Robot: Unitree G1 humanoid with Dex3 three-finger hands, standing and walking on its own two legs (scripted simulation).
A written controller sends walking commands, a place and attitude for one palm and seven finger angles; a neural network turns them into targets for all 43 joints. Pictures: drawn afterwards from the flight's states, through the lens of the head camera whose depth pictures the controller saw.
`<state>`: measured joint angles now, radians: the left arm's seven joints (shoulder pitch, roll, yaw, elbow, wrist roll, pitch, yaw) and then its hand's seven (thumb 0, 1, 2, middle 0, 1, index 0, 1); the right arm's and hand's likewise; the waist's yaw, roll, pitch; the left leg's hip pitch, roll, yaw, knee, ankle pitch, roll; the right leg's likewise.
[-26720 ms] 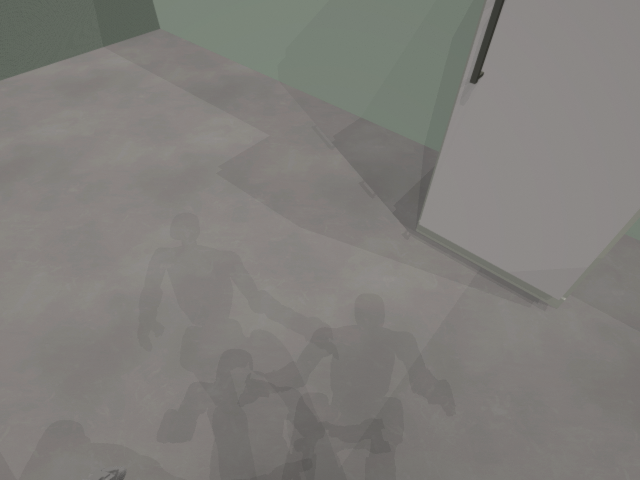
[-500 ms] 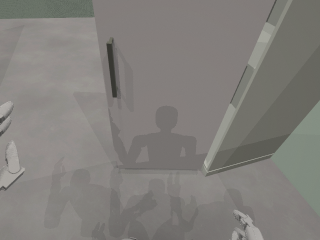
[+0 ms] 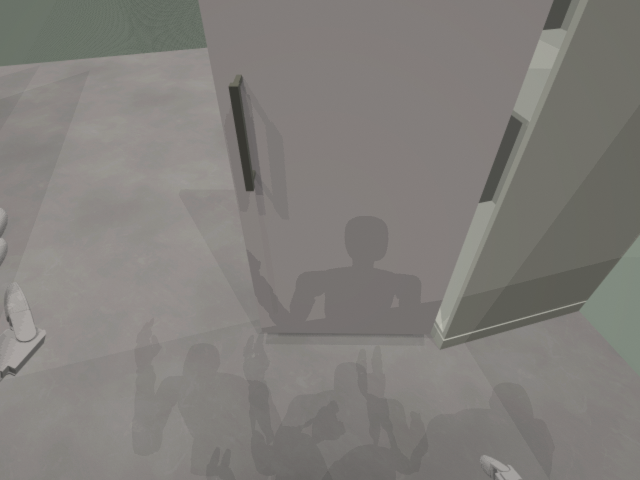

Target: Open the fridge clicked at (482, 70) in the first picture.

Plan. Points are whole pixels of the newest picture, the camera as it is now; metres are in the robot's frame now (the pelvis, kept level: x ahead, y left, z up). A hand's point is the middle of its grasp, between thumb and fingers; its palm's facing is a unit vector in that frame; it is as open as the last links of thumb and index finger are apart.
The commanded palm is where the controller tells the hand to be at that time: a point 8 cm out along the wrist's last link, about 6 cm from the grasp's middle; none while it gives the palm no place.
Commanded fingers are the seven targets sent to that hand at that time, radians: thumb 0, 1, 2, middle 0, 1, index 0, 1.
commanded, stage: stop stepping back and stand still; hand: left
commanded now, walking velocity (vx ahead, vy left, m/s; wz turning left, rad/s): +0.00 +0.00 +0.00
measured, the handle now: (244, 137) +0.70 +0.21 +0.09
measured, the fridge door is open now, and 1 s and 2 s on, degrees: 73 73 73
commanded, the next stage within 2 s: let the arm hang, fingers relaxed in 0.54 s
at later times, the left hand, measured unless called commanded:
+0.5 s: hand (71, 302) +0.24 +0.28 +0.16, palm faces +0.42 -0.79 -0.46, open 7.4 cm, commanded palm +0.18 +0.31 +0.19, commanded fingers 0.00 0.90 0.90 -0.20 -0.30 -0.20 -0.30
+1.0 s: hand out of the picture +0.05 +0.21 -0.17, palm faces +0.00 -0.99 -0.16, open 7.1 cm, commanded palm none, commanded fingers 0.00 0.90 0.90 -0.20 -0.30 -0.20 -0.30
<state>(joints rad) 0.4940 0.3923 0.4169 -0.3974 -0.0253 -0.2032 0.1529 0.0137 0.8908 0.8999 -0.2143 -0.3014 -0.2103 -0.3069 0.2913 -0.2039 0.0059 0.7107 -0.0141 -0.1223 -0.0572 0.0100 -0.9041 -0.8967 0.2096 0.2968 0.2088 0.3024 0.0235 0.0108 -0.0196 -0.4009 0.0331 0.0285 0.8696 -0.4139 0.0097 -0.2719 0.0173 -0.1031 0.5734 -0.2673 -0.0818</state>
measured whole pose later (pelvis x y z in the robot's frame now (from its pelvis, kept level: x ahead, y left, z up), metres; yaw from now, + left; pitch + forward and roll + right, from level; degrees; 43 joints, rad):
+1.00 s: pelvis +0.02 +0.03 +0.00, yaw +2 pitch +0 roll -1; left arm 0.24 0.20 0.00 0.97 0.02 0.05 0.01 0.01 0.96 0.90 -0.21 -0.30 -0.20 -0.30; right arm 0.22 -0.26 0.00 0.96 -0.03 0.03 -0.01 0.00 -0.91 -0.90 0.20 0.30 0.20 0.30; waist -0.01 -0.03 0.07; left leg -0.34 0.02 0.04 0.55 -0.22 0.02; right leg -0.27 -0.02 -0.12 0.54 -0.27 -0.02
